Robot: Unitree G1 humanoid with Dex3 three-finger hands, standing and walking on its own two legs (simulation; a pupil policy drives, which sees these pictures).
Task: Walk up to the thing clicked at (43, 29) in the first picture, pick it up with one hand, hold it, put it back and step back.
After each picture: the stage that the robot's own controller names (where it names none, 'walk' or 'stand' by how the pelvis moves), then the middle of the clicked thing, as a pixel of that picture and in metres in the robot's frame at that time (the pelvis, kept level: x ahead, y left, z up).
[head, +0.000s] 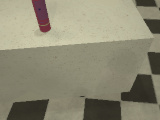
stand; (41, 11) +0.83 +0.27 -0.01
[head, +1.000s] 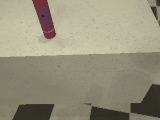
walk; (44, 17) +0.74 +0.25 +0.00
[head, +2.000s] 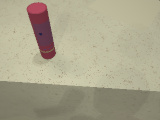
stand; (43, 34) +0.54 +0.19 +0.03
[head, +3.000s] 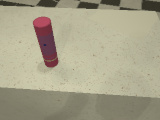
stand; (47, 44) +0.55 +0.19 -0.01
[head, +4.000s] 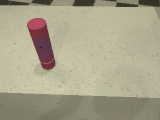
stand; (43, 46) +0.52 +0.20 -0.01
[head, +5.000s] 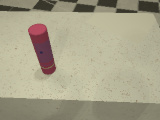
stand; (44, 51) +0.51 +0.20 -0.01
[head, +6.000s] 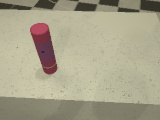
stand; (45, 51) +0.51 +0.19 -0.01
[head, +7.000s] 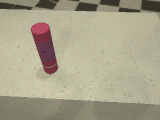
stand; (46, 51) +0.51 +0.19 -0.01
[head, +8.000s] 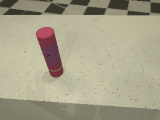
rise first; (51, 54) +0.50 +0.19 +0.00
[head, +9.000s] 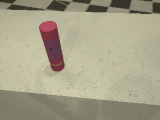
go down; (53, 49) +0.53 +0.19 +0.00
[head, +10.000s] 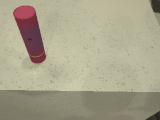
go down; (32, 38) +0.53 +0.18 +0.02
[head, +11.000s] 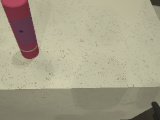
go down; (23, 30) +0.51 +0.18 +0.05
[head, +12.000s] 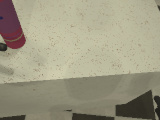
close in; (4, 17) +0.52 +0.20 +0.08
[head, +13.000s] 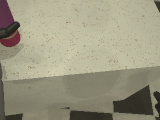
close; out of the picture +0.53 +0.19 +0.09
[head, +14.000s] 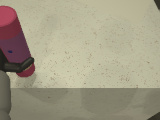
lift; (15, 48) +0.41 +0.21 +0.11
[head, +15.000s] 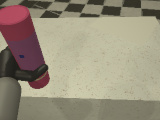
lift; (28, 54) +0.32 +0.17 +0.21
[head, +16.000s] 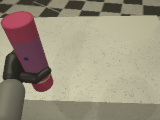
hold; (33, 58) +0.33 +0.16 +0.18
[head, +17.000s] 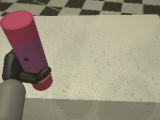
hold; (32, 57) +0.33 +0.16 +0.18
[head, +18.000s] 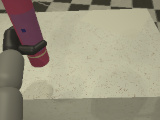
crouch; (29, 32) +0.43 +0.17 +0.18
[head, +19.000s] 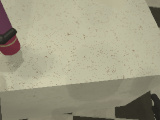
lower; out of the picture +0.51 +0.21 +0.09
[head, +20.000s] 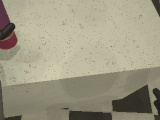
lower; out of the picture +0.53 +0.20 +0.09
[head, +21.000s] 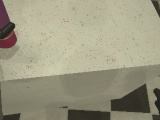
lower; out of the picture +0.53 +0.20 +0.09
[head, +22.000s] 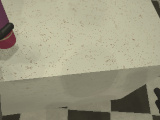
lower; out of the picture +0.53 +0.20 +0.09
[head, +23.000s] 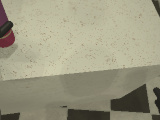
lower; out of the picture +0.53 +0.20 +0.09
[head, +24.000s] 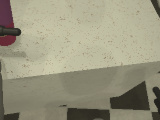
withdraw; out of the picture +0.54 +0.17 +0.09
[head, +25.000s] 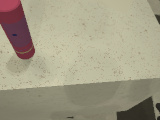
sink last; (17, 32) +0.49 +0.18 +0.06
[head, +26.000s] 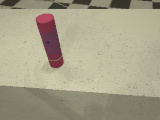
sink last; (51, 43) +0.54 +0.19 +0.05
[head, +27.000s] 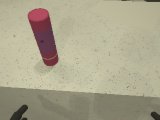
stand; (45, 41) +0.50 +0.18 +0.05
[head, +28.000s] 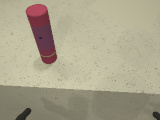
stand; (44, 38) +0.51 +0.18 +0.06
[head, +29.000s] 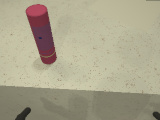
stand; (43, 38) +0.51 +0.19 +0.06
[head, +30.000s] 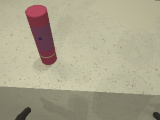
stand; (43, 38) +0.51 +0.19 +0.06
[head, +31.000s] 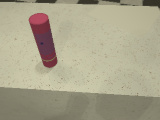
stand; (45, 43) +0.52 +0.19 +0.02
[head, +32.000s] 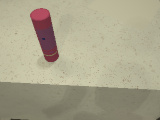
walk; (46, 38) +0.54 +0.18 +0.00
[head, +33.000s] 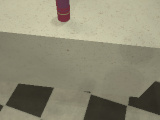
walk; out of the picture +0.77 +0.14 +0.01
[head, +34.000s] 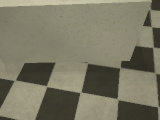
stand; out of the picture +1.09 +0.27 +0.01
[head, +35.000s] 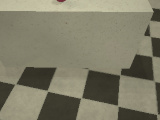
stand; out of the picture +1.11 +0.20 +0.00
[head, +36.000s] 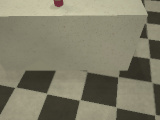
stand; out of the picture +1.12 +0.21 -0.01
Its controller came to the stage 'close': yes
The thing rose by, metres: 0.22
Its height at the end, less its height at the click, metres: +0.00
